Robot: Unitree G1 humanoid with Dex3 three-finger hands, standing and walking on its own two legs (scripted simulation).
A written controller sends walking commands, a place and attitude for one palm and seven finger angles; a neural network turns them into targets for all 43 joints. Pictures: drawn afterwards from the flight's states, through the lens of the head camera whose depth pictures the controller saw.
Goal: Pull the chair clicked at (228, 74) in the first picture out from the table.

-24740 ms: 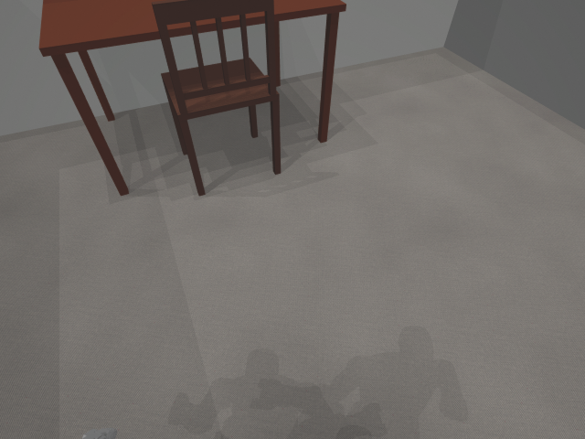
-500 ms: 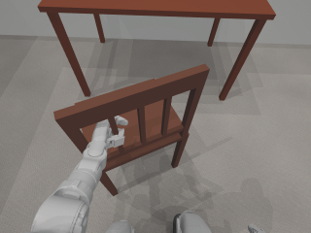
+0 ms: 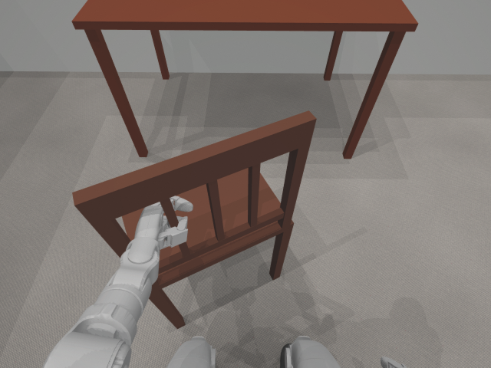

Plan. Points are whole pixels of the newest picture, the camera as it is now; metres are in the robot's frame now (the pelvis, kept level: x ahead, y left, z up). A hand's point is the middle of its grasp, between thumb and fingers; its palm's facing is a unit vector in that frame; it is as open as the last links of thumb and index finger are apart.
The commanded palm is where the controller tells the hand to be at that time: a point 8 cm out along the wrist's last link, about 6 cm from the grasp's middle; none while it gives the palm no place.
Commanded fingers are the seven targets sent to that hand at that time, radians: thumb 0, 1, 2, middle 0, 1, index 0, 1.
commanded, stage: stop walking, hand still on the chair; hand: left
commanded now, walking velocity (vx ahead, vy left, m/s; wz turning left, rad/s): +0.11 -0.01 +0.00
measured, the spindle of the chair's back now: (216, 211) +0.42 +0.08 -0.08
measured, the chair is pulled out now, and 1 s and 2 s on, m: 0.62 0.66 0.66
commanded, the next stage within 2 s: open the thumb and straighten the fingers in 0.80 s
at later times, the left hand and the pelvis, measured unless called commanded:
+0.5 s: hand (179, 246) +0.32 +0.13 -0.03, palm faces +0.03 -0.98 -0.18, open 5.1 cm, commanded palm +0.30 +0.18 -0.02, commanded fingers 0.00 0.90 0.90 -0.50 -1.45 -0.50 -1.45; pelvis +0.02 -0.01 +0.03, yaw +0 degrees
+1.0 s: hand (178, 248) +0.31 +0.13 -0.03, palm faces +0.07 -0.98 -0.17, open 5.3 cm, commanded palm +0.29 +0.19 -0.01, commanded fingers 0.00 0.17 0.55 -0.50 -1.45 -0.50 -1.45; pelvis +0.03 -0.02 +0.03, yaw +0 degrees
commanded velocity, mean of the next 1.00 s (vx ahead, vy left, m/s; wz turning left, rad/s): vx -0.02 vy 0.01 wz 0.00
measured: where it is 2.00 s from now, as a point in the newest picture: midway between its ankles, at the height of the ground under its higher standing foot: outside the picture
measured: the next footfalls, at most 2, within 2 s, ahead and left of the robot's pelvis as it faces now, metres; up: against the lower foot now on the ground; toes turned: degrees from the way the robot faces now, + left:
left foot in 0.20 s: +0.05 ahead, +0.11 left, +0.00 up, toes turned +0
right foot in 0.36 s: +0.11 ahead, -0.14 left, +0.00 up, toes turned -3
